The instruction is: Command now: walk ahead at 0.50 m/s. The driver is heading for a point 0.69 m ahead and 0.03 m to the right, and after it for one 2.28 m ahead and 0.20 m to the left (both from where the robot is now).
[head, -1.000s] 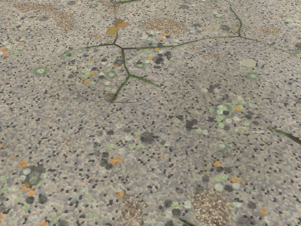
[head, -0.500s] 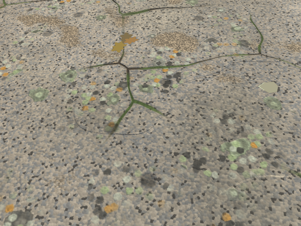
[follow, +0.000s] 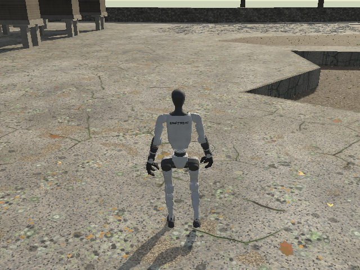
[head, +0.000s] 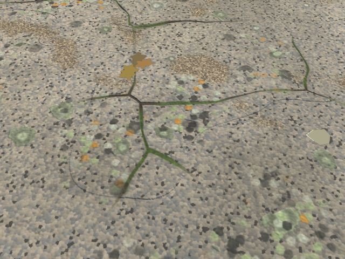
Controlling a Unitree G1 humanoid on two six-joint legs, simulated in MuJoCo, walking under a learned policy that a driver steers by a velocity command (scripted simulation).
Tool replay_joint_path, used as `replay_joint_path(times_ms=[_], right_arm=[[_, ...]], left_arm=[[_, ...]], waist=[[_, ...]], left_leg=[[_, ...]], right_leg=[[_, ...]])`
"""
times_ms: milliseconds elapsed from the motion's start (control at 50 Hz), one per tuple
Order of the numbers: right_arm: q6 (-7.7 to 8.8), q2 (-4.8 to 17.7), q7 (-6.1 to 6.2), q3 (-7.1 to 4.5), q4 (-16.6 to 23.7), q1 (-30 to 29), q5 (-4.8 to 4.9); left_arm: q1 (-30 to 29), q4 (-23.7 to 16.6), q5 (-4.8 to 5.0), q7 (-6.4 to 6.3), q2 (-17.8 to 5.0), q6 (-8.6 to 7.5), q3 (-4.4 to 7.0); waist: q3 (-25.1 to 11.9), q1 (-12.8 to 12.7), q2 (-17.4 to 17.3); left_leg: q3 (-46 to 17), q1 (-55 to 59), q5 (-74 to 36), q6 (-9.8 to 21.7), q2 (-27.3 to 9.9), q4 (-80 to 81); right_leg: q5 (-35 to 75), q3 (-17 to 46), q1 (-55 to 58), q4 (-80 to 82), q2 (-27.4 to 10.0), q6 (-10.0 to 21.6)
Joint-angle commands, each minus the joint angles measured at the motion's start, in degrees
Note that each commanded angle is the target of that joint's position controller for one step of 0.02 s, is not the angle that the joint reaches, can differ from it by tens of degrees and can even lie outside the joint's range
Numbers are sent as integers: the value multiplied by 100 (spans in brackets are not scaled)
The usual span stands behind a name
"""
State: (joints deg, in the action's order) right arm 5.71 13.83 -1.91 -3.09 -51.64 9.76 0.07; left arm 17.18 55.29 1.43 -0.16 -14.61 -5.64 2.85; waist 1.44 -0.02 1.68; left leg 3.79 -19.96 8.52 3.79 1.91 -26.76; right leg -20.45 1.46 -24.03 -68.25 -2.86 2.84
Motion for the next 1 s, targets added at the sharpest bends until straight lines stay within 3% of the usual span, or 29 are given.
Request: replay_joint_path(times_ms=[20,80,120,200,240,280,320,360,380,400,420,440,460,480,520,540,600,620,660,700,740,760,780,800,820,840,880,940,1000], right_arm=[[90,445,-21,-69,136,149,-54],[113,707,67,-129,-25,447,-46],[77,753,141,-133,-106,660,-30],[24,795,210,-121,-228,991,27],[-35,758,239,-90,-307,1066,2],[-118,730,262,-65,-415,1242,-19],[-180,779,280,-68,-459,1189,1],[-209,821,297,-79,-404,864,41],[-176,752,287,-49,-353,1016,-29],[-116,149,234,138,-453,1785,-118],[-117,-2,188,210,-680,2192,34],[-184,536,178,74,-640,1838,141],[-296,645,227,29,-481,1313,162],[-460,625,320,-4,-429,978,107],[-793,514,494,-30,-402,1050,39],[-882,441,549,-39,-406,1143,8],[-972,423,642,-112,-359,1168,-5],[-962,435,644,-129,-363,1218,-3],[-894,325,591,-111,-386,1354,-39],[-812,346,474,-122,-453,1449,-62],[-790,286,373,-109,-672,1841,-128],[-764,201,312,-54,-786,2036,-190],[-710,378,314,-37,-759,2097,-206],[-604,1354,281,-225,-479,1557,-160],[-432,1427,339,-255,-331,1064,-218],[-269,1155,375,-178,-284,708,-159],[-135,802,346,-113,-347,823,-29],[-76,411,335,-12,-617,1623,2],[-85,461,362,-4,-704,2029,-58]], left_arm=[[213,-306,-42,-60,-338,43,143],[-153,-455,-88,-91,-331,131,173],[-597,-599,-123,-85,-332,124,187],[-1365,-804,-95,-5,-187,73,130],[-1676,-881,-127,44,-117,42,83],[-1797,-925,-146,116,-100,-7,56],[-1602,-891,-155,177,-269,-57,90],[-662,-562,-221,164,-579,-110,210],[-208,-433,-296,118,-979,-139,300],[144,-399,-477,66,-1200,-83,277],[285,-332,-387,79,-627,-11,98],[-31,-418,-255,127,-479,49,32],[-664,-562,-198,119,-468,105,13],[-1170,-680,-198,84,-445,179,-19],[-1539,-785,-264,1,-880,383,112],[-1545,-804,-298,-36,-943,458,136],[-1559,-806,-303,-163,-807,542,100],[-1562,-786,-293,-199,-712,548,72],[-1746,-708,-213,-231,-614,548,63],[-1557,-503,-112,-238,-656,570,103],[-1635,-499,44,-251,-725,619,151],[-1689,-569,63,-251,-563,637,134],[-1587,-621,38,-188,-7,628,26],[-1852,-843,80,-132,-355,522,146],[-2056,-899,174,-136,-817,421,292],[-1779,-760,130,-128,-942,379,359],[-1424,-466,-89,-123,-768,381,392],[-1505,-395,-64,-75,-411,352,360],[-1763,-478,-42,-42,-298,307,326]], waist=[[-355,-95,-625],[-94,-105,-484],[-5,1,-427],[125,233,-479],[267,304,-444],[126,369,-548],[-82,236,-733],[-502,-279,-692],[-998,-349,-259],[-1932,-125,847],[-2872,-166,1260],[-2643,-210,738],[-2061,-86,400],[-1422,6,146],[-941,181,445],[-896,189,524],[-948,173,534],[-1096,194,485],[-1179,326,865],[-1096,355,1207],[-655,599,1020],[-334,655,375],[-218,485,-1314],[566,351,-1808],[989,183,-1469],[1009,-64,-1262],[598,-71,-1032],[359,133,-956],[332,321,-1030]], left_leg=[[-1719,911,-422,953,-1485,1742],[-1346,841,-911,1047,-1460,1986],[-1193,1061,-1106,989,-1431,2027],[-798,1262,-1061,775,-1241,2062],[-509,1262,-2135,665,-1128,1774],[-413,1507,-2962,575,-1148,1311],[-549,1802,-3244,469,-1245,855],[-525,1891,-3452,199,-1004,-113],[-336,1419,-2562,-87,-606,-1062],[-264,-264,569,-451,-102,-2927],[-863,-554,3353,-632,91,-3962],[-1193,-610,3444,-660,-171,-4238],[-1064,-781,3252,-695,-349,-4151],[-884,-802,3102,-754,-445,-3919],[-589,-305,2516,-837,-327,-3759],[-495,-200,2342,-841,-223,-3887],[-489,-267,2015,-769,-152,-4185],[-493,-199,1785,-713,-246,-3974],[-270,377,1527,-610,-334,-2820],[50,1087,1538,-487,-144,-1823],[426,1518,1292,-160,34,-617],[67,1493,1786,72,-131,173],[-1980,1633,3342,489,-1492,1113],[-3931,648,4763,1171,-2534,2369],[-4190,259,4817,1192,-2557,2708],[-3553,445,3855,811,-2273,2552],[-2506,923,2766,391,-1838,2324],[-1784,1595,1789,297,-1584,2234],[-1556,1958,1352,376,-1580,2277]], right_leg=[[536,259,-923,146,-587,27],[1109,198,-1342,792,-648,-124],[1696,176,-1693,1432,-643,-210],[2653,-23,-1542,2770,-440,-223],[2802,-210,-1191,3358,-220,-224],[2866,-285,-842,3663,-10,-183],[2596,-215,-488,3897,118,-51],[3081,-302,615,4536,322,157],[5618,34,1765,4365,-166,338],[8435,1353,3908,3649,-1664,1296],[9149,2087,4283,3696,-2321,1938],[8248,1761,3651,3899,-2012,1729],[7049,1449,2919,4107,-1735,1453],[6063,1169,2012,4367,-1492,1273],[4204,1015,691,4931,-1325,1179],[3791,979,435,5093,-1297,1242],[2968,889,276,5307,-1311,1313],[1779,837,277,5459,-1225,1219],[-42,658,33,5759,-926,842],[-939,575,-153,5910,-846,598],[-1766,442,-410,5749,-706,263],[-1887,238,-587,4944,-431,26],[-1516,-382,-1542,2599,111,-271],[-616,-33,-2583,1965,404,-171],[-19,447,-2694,1599,227,-48],[640,521,-2619,1482,171,-16],[1190,287,-2367,1244,150,-79],[1661,23,-2455,1225,73,-116],[1908,-90,-2514,1616,-23,-246]])
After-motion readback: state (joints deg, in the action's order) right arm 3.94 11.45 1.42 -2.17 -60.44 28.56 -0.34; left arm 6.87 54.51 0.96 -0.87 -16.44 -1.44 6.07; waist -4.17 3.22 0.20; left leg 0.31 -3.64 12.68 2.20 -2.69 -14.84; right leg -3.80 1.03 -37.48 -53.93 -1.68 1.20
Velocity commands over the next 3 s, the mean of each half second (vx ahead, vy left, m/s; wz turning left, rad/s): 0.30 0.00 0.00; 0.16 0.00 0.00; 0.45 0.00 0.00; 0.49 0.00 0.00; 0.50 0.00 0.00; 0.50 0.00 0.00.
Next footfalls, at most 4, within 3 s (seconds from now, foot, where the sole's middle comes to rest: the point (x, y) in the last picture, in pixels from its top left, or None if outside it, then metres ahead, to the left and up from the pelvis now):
0.38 right None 0.39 -0.14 -0.77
0.78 left None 0.22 0.08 -0.77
1.30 right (224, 253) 0.50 -0.19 -0.77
1.84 left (166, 172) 0.85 0.04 -0.77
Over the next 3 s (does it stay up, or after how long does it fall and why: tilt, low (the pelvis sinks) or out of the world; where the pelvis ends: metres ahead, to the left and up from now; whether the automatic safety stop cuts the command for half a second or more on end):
stays up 1.33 -0.07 -0.01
